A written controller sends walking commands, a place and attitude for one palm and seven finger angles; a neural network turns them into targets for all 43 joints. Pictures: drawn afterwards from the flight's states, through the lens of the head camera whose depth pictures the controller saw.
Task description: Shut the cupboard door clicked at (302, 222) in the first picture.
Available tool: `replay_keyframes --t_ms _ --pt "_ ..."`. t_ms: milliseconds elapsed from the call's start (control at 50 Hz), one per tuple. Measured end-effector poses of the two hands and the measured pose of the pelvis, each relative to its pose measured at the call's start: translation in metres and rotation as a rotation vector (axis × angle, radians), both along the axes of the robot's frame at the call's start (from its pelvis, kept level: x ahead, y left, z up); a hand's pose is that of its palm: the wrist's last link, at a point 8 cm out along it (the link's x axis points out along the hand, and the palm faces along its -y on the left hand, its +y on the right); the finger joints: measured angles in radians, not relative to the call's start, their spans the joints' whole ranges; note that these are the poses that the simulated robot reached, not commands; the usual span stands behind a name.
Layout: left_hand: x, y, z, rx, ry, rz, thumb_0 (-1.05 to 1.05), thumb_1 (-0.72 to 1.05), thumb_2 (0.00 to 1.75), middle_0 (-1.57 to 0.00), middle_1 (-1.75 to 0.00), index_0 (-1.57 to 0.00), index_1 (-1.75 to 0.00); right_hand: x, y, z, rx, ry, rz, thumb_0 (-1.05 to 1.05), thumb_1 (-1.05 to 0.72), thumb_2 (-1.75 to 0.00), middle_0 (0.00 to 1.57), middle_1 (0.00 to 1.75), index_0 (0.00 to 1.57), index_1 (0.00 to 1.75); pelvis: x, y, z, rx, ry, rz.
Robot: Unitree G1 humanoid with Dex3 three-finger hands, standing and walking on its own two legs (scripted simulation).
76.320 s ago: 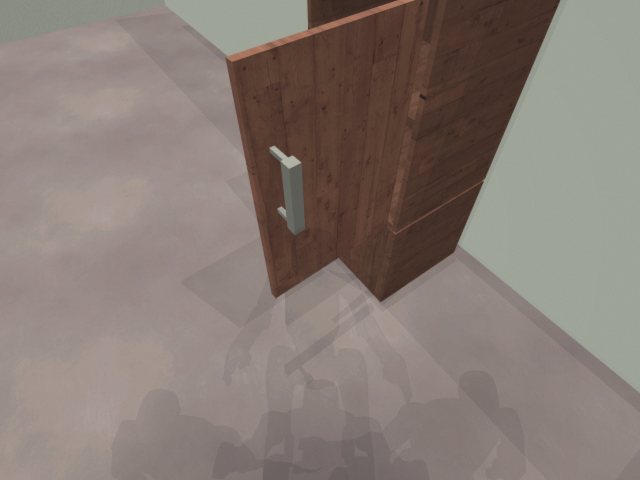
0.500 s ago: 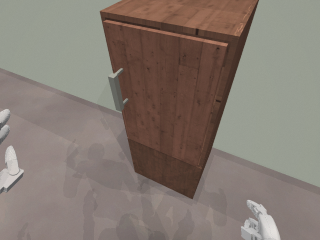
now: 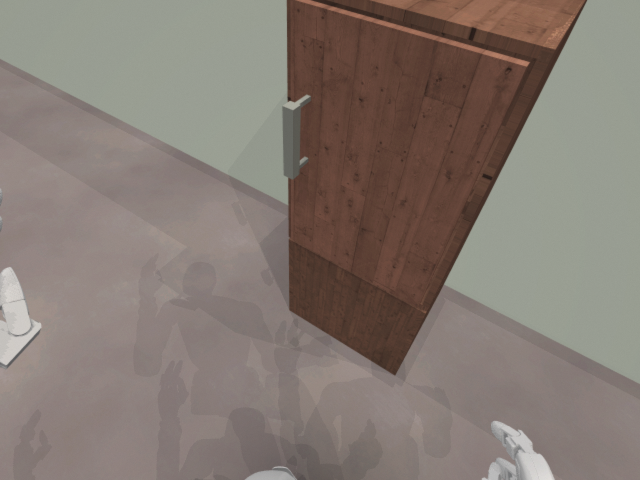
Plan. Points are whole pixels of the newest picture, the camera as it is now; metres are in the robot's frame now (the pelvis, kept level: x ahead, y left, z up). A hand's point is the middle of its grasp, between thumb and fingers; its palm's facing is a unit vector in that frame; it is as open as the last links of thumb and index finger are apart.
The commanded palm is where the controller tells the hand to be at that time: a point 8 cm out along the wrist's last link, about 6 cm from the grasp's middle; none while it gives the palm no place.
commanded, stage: step back with the hand held close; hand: left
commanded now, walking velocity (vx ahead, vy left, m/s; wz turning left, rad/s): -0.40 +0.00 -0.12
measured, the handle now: (298, 137) +0.72 +0.10 +0.03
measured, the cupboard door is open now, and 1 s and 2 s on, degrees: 0 0 0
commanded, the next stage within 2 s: stop stepping back and stand still in 0.36 s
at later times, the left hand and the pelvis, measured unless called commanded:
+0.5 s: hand out of the picture +0.10 +0.27 +0.19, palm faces +0.27 -0.88 -0.39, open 7.4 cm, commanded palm +0.03 +0.33 +0.20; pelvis -0.14 +0.04 -0.02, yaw -5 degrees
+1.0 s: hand out of the picture -0.10 +0.34 +0.22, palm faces +0.07 -0.91 -0.41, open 7.4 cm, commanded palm -0.13 +0.42 +0.20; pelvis -0.32 +0.15 +0.04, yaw -11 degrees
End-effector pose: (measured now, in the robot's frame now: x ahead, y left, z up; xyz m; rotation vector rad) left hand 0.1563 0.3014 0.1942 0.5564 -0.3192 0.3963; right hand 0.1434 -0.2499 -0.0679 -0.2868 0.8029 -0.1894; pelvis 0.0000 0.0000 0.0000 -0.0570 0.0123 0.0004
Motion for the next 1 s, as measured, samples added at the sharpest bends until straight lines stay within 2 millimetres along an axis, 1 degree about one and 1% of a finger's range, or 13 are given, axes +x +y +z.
replay_keyframes --t_ms 120,260,380,460,540,620,700,760,820,860,900,960,1000 --pt "-0.013 0.018 0.001 0.02 -0.051 -0.013 0.01 0.89 0.9 -0.21 -0.31 -0.21 -0.3 -0.004 0.018 0.004 -0.021 -0.048 0.019 0.01 -0.9 -0.9 0.2 0.3 0.21 0.3 -0.019 0.012 -0.004 -0.039 -0.008 0.024" --pt "-0.041 0.036 0.017 -0.006 -0.098 -0.009 0.01 0.89 0.9 -0.21 -0.31 -0.21 -0.3 -0.01 0.046 0.022 0.02 -0.104 0.061 0.01 -0.9 -0.9 0.2 0.3 0.21 0.3 -0.042 0.021 0.007 -0.059 0.07 -0.018" --pt "-0.06 0.024 0.002 -0.037 -0.086 -0.111 0.01 0.89 0.9 -0.21 -0.3 -0.21 -0.3 -0.032 0.059 0.023 0.039 -0.177 0.095 0.01 -0.9 -0.9 0.2 0.3 0.21 0.3 -0.092 0.026 -0.002 -0.031 0.106 -0.108" --pt "-0.077 0.013 -0.003 -0.024 -0.109 -0.231 0.02 0.89 0.9 -0.21 -0.31 -0.21 -0.3 -0.077 0.057 0.012 0.02 -0.168 0.038 0.01 -0.9 -0.9 0.2 0.3 0.21 0.3 -0.127 0.036 -0.013 -0.072 0.034 -0.1" --pt "-0.116 0.021 0.009 0.039 -0.182 -0.299 0.02 0.89 0.9 -0.22 -0.31 -0.21 -0.3 -0.138 0.056 0.01 -0.002 -0.176 -0.032 0.01 -0.9 -0.9 0.2 0.3 0.21 0.3 -0.16 0.044 -0.023 -0.088 -0.026 -0.072" --pt "-0.183 0.053 0.017 0.093 -0.203 -0.222 0.01 0.88 0.9 -0.22 -0.31 -0.22 -0.3 -0.201 0.059 0.007 -0.031 -0.122 -0.057 0.01 -0.9 -0.9 0.2 0.3 0.21 0.3 -0.197 0.055 -0.025 -0.094 -0.061 -0.004" --pt "-0.24 0.092 0.018 0.026 -0.302 -0.113 0.01 0.88 0.9 -0.22 -0.31 -0.22 -0.3 -0.26 0.068 0.011 -0.085 -0.028 -0.123 0.01 -0.9 -0.9 0.2 0.3 0.21 0.3 -0.207 0.076 -0.016 -0.043 -0.05 -0.111" --pt "-0.243 0.123 0.009 -0.118 -0.421 -0.049 0.01 0.89 0.9 -0.21 -0.31 -0.21 -0.3 -0.287 0.081 0.008 -0.147 -0.022 -0.1 0.01 -0.9 -0.9 0.2 0.3 0.21 0.3 -0.229 0.103 -0.023 -0.063 -0.037 -0.109" --pt "-0.215 0.14 -0.005 -0.266 -0.37 -0.037 0.01 0.89 0.9 -0.2 -0.3 -0.2 -0.3 -0.313 0.106 0.006 -0.12 -0.037 -0.108 0.01 -0.9 -0.9 0.2 0.3 0.21 0.3 -0.268 0.124 -0.022 -0.059 -0.08 -0.112" --pt "-0.204 0.134 -0.006 -0.291 -0.272 -0.093 0.01 0.9 0.9 -0.2 -0.3 -0.2 -0.3 -0.332 0.129 0.013 -0.056 -0.057 -0.123 0.01 -0.9 -0.9 0.2 0.3 0.2 0.3 -0.289 0.131 -0.009 -0.059 -0.094 -0.116" --pt "-0.211 0.117 0.002 -0.265 -0.184 -0.195 0.02 0.9 0.9 -0.19 -0.3 -0.19 -0.3 -0.351 0.152 0.026 0.012 -0.076 -0.144 0.01 -0.9 -0.9 0.2 0.3 0.21 0.3 -0.304 0.136 0.008 -0.049 -0.097 -0.135" --pt "-0.248 0.092 0.023 -0.165 -0.061 -0.369 0.02 0.9 0.9 -0.2 -0.3 -0.2 -0.3 -0.377 0.175 0.043 0.079 -0.097 -0.183 0.01 -0.9 -0.9 0.2 0.3 0.21 0.3 -0.317 0.147 0.031 -0.044 -0.076 -0.175" --pt "-0.278 0.09 0.04 -0.041 0.013 -0.431 0.02 0.9 0.9 -0.2 -0.3 -0.2 -0.3 -0.389 0.183 0.045 0.097 -0.095 -0.198 0.01 -0.9 -0.9 0.2 0.3 0.21 0.3 -0.323 0.154 0.038 -0.048 -0.052 -0.184"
